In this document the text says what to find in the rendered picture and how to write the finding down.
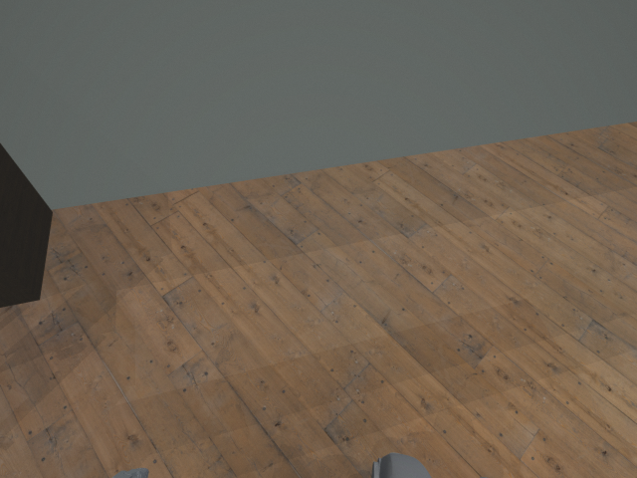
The robot right thigh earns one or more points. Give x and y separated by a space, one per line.
395 465

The cupboard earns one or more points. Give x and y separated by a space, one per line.
25 223

